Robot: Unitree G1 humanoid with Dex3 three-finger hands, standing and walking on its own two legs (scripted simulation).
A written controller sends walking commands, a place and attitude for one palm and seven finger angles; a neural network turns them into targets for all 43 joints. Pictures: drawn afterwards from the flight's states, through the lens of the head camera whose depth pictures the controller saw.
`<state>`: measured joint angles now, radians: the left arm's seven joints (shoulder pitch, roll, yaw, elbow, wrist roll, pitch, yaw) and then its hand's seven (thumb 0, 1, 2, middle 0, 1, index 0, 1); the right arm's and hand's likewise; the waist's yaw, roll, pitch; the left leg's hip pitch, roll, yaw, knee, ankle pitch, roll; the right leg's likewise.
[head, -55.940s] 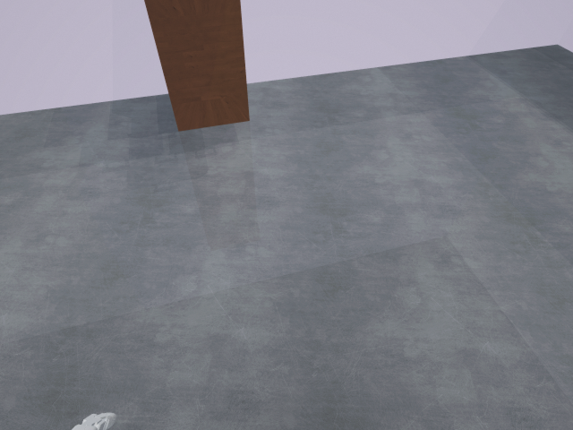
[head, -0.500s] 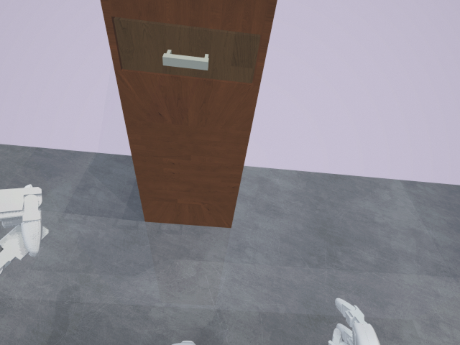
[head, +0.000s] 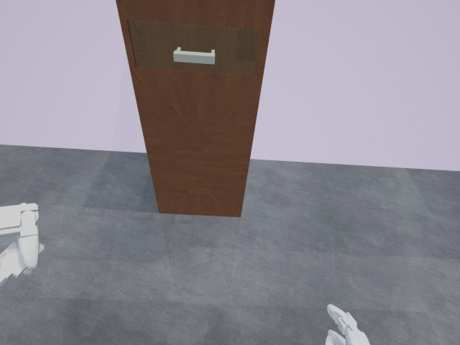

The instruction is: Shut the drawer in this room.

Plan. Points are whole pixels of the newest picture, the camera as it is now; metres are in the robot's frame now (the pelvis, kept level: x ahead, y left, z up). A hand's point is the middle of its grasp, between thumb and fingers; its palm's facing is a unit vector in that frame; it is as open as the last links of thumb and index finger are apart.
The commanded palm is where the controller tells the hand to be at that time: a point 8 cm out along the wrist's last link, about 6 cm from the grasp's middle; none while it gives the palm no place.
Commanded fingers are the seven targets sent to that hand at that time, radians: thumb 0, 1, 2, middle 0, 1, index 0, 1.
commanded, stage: stop stepping back and stand still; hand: left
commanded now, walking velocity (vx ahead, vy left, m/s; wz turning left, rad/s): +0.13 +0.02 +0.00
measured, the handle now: (195, 54) +0.88 +0.12 +0.12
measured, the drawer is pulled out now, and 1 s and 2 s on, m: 0.00 0.00 0.00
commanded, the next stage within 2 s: let the arm hang, fingers relaxed in 0.80 s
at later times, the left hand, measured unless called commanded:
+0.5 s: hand (36, 234) +0.21 +0.25 +0.17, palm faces +0.38 -0.78 -0.49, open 3.3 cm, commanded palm +0.15 +0.29 +0.18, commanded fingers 0.00 0.90 0.90 -1.40 -1.60 -1.40 -1.60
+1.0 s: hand (51, 273) +0.22 +0.29 +0.04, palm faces +0.21 -0.84 -0.50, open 3.2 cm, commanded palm none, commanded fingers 0.00 0.90 0.90 -1.16 -1.34 -1.16 -1.34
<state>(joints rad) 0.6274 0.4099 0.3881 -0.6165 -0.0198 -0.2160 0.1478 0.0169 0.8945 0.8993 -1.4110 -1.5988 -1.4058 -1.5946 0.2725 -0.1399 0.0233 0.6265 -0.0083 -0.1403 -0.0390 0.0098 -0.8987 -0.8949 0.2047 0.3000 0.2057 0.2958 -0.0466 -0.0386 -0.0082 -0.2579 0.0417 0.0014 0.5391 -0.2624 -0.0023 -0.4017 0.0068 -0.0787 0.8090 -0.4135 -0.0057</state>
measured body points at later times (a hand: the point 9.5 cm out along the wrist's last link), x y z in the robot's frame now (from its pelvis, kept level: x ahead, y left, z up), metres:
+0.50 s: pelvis +0.04 +0.01 +0.00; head +0.06 +0.01 +0.45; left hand +0.19 +0.29 +0.19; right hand +0.22 -0.21 -0.08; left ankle +0.04 +0.13 -0.73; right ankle +0.04 -0.10 -0.73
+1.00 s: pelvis +0.03 +0.03 +0.00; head +0.05 +0.00 +0.45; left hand +0.21 +0.33 +0.07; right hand +0.22 -0.21 -0.11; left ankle +0.04 +0.13 -0.73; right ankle +0.04 -0.10 -0.73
